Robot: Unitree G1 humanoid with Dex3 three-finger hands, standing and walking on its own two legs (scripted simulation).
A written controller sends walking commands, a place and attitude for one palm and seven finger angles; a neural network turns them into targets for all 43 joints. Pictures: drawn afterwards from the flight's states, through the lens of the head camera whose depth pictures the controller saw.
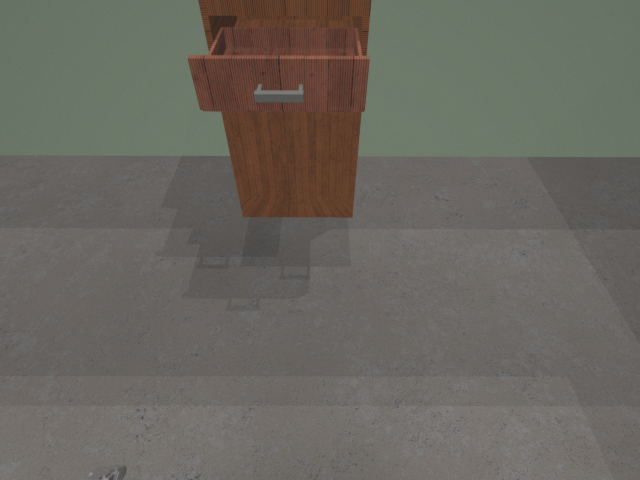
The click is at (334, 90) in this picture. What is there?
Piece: drawer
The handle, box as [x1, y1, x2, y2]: [254, 84, 303, 101]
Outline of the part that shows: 254,92 255,101 303,101 302,84 299,84 298,90 262,90 261,84 258,84 257,89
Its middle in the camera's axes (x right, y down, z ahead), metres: -0.11 -0.37 +0.99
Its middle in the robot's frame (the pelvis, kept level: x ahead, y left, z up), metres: +0.99 +0.17 +0.00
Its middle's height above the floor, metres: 0.77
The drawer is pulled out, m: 0.29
